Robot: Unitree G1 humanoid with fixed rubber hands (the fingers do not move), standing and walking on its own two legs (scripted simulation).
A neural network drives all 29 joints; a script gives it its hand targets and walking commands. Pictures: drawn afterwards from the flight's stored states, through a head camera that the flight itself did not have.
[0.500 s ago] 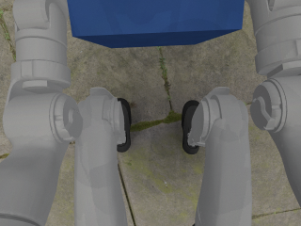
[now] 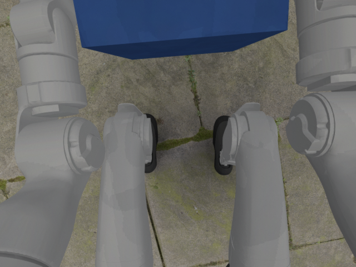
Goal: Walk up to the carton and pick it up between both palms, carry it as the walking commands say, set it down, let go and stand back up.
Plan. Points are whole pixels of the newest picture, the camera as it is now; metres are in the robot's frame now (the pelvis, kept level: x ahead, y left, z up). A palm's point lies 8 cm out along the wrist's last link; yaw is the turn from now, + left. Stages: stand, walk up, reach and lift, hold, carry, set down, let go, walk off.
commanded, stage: reach and lift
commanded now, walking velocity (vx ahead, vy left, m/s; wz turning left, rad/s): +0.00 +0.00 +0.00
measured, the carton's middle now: out of the picture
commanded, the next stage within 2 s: none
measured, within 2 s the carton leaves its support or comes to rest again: neither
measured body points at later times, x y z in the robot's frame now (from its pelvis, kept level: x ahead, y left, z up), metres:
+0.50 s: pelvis -0.01 +0.00 +0.06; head +0.31 +0.00 +0.36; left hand +0.54 +0.19 -0.01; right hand +0.57 -0.15 +0.00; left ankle +0.16 +0.13 -0.43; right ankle +0.15 -0.13 -0.43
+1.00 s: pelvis +0.00 +0.00 +0.12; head +0.29 -0.01 +0.45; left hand +0.52 +0.19 +0.05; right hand +0.55 -0.15 +0.06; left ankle +0.16 +0.13 -0.43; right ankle +0.15 -0.13 -0.43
